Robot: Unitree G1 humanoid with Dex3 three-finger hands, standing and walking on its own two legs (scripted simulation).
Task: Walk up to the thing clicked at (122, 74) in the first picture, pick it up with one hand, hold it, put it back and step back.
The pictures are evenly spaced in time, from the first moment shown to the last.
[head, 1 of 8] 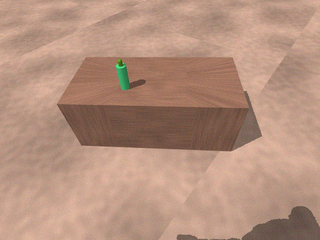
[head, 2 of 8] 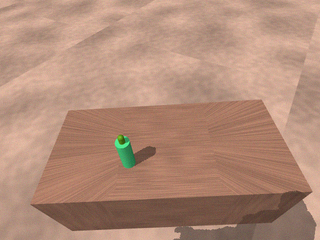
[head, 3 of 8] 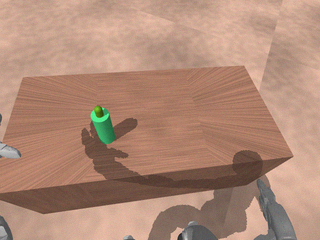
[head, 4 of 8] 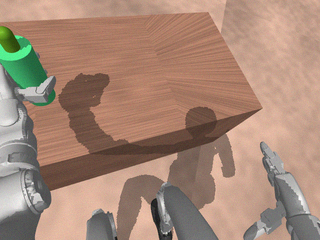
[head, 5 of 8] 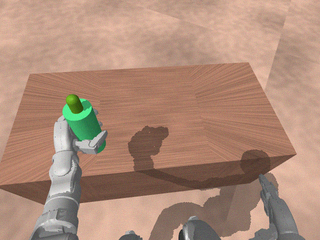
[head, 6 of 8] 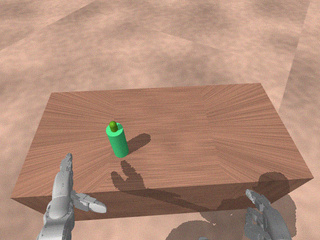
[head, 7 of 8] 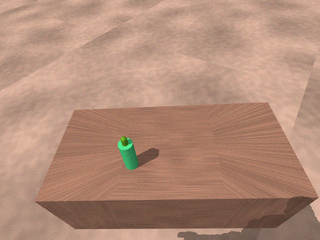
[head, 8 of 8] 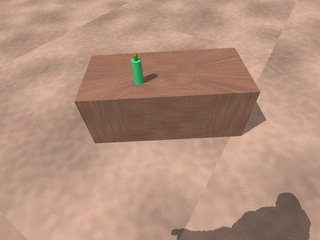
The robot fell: no
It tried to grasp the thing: yes
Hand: left
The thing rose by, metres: 0.28
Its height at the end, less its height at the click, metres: +0.00
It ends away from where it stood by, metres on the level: 0.01
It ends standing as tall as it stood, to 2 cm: yes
